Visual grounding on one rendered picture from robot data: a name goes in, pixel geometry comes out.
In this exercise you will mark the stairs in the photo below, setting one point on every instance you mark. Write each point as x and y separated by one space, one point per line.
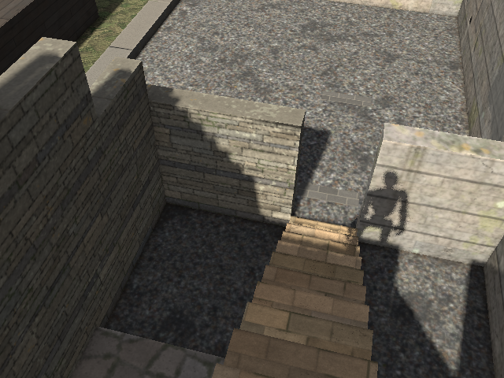
308 317

